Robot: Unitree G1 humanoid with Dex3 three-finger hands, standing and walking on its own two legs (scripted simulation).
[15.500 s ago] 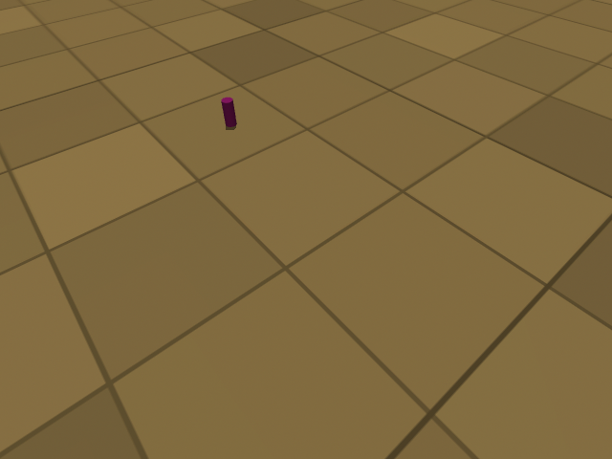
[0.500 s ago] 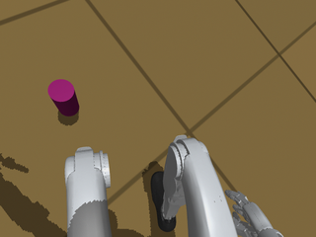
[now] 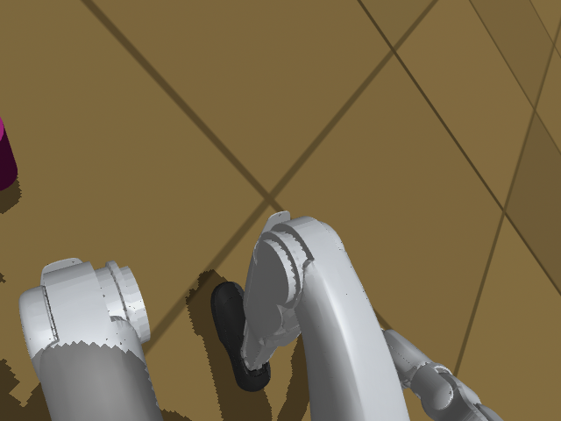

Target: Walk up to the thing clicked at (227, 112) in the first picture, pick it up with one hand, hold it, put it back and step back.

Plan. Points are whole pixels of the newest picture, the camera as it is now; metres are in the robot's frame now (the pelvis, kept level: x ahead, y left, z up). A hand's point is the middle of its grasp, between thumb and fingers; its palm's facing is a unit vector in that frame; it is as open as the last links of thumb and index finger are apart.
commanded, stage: close in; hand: left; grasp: from the side
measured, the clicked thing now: out of the picture +0.49 +0.25 -0.22
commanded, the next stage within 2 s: close in 0.60 s
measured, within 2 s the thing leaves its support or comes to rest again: leaves its support in 1.62 s
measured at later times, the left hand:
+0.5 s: hand out of the picture +0.46 +0.24 -0.19, palm faces +0.17 -0.98 +0.02, open 17.4 cm
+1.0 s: hand out of the picture +0.47 +0.24 -0.19, palm faces +0.22 -0.98 +0.00, open 13.9 cm
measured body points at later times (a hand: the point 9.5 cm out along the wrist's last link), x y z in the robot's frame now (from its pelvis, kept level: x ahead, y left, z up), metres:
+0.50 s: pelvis -0.01 +0.00 -0.01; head +0.24 +0.18 +0.31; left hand +0.44 +0.29 -0.19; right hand +0.12 -0.25 -0.04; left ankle +0.08 +0.11 -0.27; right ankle +0.14 -0.12 -0.27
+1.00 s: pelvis -0.01 +0.01 -0.01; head +0.25 +0.19 +0.31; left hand +0.45 +0.29 -0.19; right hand +0.13 -0.25 -0.04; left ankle +0.08 +0.11 -0.27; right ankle +0.14 -0.12 -0.27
